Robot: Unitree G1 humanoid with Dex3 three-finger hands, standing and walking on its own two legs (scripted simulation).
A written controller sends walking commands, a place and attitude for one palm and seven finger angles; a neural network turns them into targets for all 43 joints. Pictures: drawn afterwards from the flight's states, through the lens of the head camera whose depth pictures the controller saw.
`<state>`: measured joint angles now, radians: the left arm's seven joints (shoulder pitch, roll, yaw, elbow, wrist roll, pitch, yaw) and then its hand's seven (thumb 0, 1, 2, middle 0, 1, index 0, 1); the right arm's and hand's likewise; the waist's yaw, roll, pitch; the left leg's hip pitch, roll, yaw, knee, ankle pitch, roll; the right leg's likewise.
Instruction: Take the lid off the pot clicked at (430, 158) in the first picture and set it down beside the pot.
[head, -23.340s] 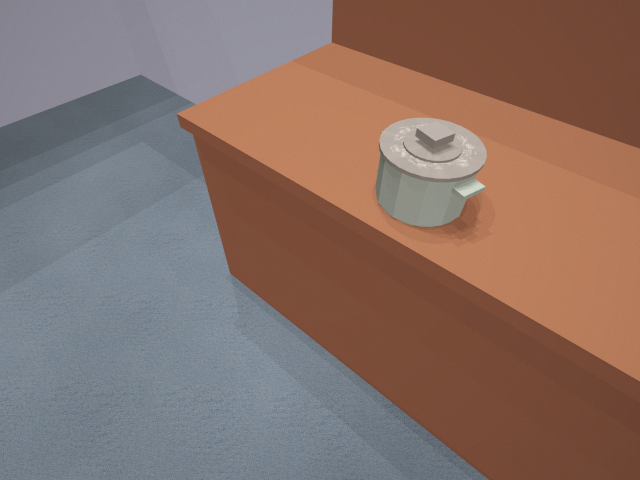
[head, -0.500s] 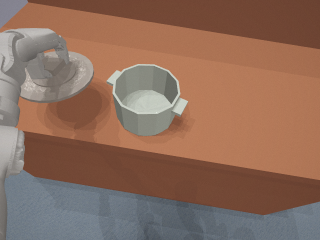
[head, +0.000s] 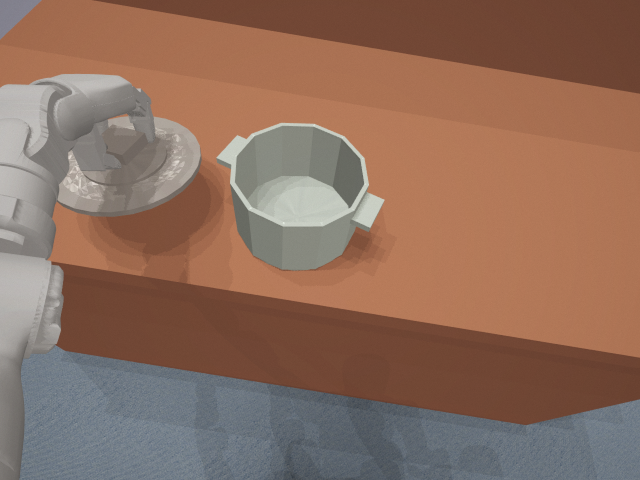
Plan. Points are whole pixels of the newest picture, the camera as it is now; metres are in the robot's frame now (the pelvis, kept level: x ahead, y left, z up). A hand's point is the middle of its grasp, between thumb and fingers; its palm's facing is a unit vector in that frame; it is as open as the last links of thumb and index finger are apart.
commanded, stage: lower the lid onto the table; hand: left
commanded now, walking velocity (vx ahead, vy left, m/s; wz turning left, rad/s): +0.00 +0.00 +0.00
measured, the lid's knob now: (119, 144) +0.51 +0.26 +0.08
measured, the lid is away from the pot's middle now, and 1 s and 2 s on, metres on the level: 0.23 0.24 0.24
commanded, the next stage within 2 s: stand still and regain balance in 1.00 s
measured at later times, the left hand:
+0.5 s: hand (103, 159) +0.49 +0.28 +0.07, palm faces -0.47 -0.12 -0.87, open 8.3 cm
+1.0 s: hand (127, 158) +0.53 +0.27 +0.04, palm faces -0.45 -0.03 -0.89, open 8.3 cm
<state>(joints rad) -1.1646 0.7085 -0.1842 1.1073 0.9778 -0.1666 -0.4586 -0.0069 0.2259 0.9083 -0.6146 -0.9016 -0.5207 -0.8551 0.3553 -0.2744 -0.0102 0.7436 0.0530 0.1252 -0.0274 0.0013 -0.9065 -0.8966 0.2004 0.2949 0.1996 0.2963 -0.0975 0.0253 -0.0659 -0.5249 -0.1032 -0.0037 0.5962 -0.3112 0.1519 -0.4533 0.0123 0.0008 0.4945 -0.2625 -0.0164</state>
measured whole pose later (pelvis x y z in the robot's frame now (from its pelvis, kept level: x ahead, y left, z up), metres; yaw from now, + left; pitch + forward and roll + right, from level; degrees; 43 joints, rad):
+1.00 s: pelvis +0.08 +0.05 -0.01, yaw +3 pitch +15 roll -5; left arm -0.89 0.53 -0.17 0.94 0.97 -0.20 -0.29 -0.01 0.24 0.92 -0.64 -0.91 -0.51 -0.85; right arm 0.30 -0.28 -0.01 0.70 0.04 0.16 0.01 0.00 -0.91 -0.90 0.20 0.29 0.20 0.30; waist -0.08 0.07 -0.10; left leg -0.41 -0.19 -0.03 0.58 -0.37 0.12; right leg -0.54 0.07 0.01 0.62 -0.28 -0.05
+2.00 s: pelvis +0.18 +0.26 +0.00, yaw -17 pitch +7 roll +1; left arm -0.53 0.39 0.29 -0.03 -0.13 0.00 0.09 0.01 0.59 1.08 -0.75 -0.98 -0.73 -0.97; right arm 0.06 -0.25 -0.01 0.51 0.05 0.05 0.03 0.01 -0.91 -0.90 0.20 0.29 0.20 0.30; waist -0.06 -0.02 0.32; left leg -0.66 -0.05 -0.09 1.72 -0.48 -0.02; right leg -0.51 -0.16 -0.19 0.53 -0.13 0.00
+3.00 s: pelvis +0.01 +0.40 +0.00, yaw -11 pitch -5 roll -2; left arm -0.84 0.29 0.06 0.80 -0.08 -0.10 0.00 0.01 0.60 1.08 -0.75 -0.98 -0.72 -0.97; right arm 0.30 -0.28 -0.05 0.76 0.03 -0.11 -0.05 0.01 -0.91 -0.90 0.19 0.29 0.19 0.30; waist 0.01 0.02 0.21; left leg -0.39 -0.04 0.11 0.45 -0.05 0.05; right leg -0.27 0.04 -0.01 0.76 -0.46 -0.04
